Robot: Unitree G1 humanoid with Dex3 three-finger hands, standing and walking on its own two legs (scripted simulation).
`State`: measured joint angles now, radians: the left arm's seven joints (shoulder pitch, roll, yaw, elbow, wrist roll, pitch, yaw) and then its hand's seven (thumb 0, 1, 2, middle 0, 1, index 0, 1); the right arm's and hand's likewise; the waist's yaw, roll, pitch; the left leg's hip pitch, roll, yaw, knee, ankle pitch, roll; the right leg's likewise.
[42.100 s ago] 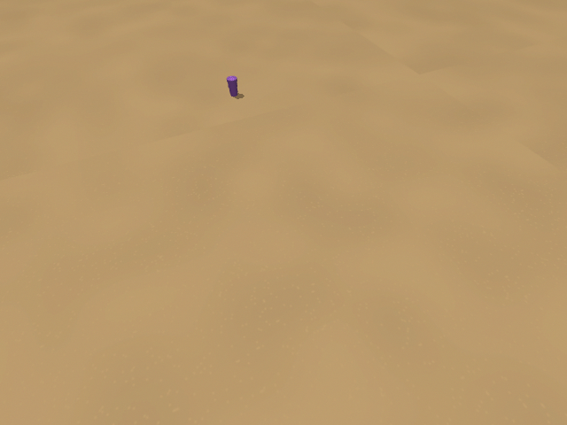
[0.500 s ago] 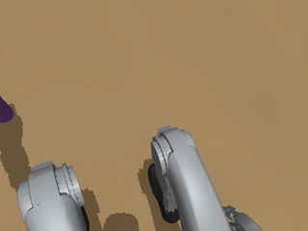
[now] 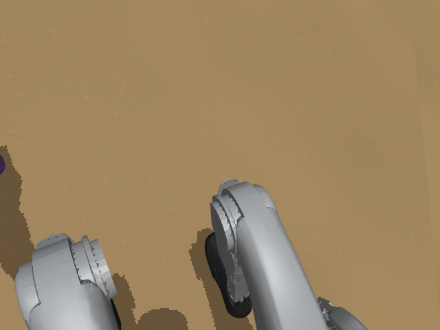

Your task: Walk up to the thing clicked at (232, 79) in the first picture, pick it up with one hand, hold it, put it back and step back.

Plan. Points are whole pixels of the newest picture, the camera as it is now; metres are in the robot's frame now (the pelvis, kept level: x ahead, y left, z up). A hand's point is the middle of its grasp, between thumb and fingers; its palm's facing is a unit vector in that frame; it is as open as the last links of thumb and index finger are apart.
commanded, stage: open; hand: left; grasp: from above
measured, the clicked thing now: out of the picture +0.47 +0.31 -0.24
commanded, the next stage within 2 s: withdraw in 0.26 s
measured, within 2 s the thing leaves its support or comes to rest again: neither
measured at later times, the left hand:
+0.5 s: hand out of the picture +0.46 +0.32 -0.20, palm faces -0.42 -0.13 -0.90, open 13.4 cm
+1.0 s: hand out of the picture +0.45 +0.34 -0.02, palm faces -0.47 -0.09 -0.88, open 14.0 cm
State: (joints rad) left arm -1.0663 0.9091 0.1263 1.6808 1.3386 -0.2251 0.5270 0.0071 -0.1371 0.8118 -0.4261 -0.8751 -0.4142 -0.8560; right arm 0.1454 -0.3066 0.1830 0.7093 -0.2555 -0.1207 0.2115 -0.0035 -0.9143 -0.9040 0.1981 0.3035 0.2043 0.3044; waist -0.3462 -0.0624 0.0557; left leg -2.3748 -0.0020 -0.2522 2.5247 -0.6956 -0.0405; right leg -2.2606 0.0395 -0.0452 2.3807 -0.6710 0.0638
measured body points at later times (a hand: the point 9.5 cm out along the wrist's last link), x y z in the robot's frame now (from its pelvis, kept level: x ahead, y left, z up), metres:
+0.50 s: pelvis +0.00 +0.00 +0.00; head +0.25 +0.11 +0.36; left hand +0.48 +0.32 -0.15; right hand +0.05 -0.27 -0.07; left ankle +0.06 +0.13 -0.27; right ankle +0.11 -0.15 -0.27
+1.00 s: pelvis -0.01 +0.00 +0.08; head +0.20 +0.07 +0.47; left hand +0.47 +0.34 +0.03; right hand +0.10 -0.27 -0.03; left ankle +0.06 +0.13 -0.27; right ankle +0.11 -0.15 -0.27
